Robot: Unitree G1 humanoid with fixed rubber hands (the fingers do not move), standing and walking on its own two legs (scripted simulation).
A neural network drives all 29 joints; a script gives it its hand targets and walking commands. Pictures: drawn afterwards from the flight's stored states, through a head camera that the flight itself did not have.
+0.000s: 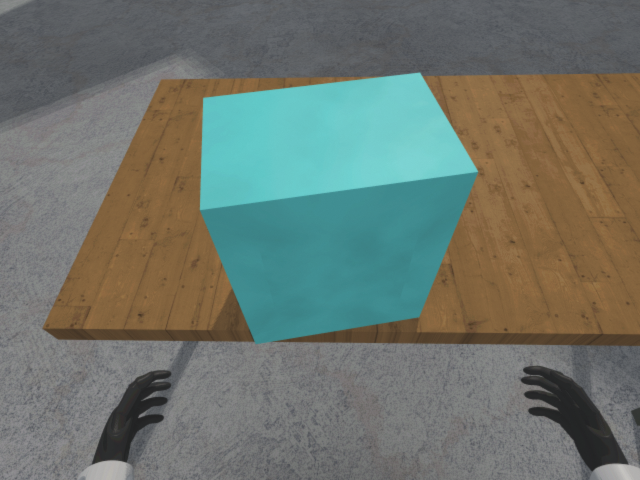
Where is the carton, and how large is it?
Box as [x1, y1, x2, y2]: [200, 73, 477, 343]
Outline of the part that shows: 420,73 203,98 200,211 255,343 419,316 477,173 477,170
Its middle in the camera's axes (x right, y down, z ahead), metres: +0.01 -0.02 +0.49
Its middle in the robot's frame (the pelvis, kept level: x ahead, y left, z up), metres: +0.40 +0.02 +0.08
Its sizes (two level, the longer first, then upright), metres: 0.240 0.162 0.289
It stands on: a table, 0.71 m high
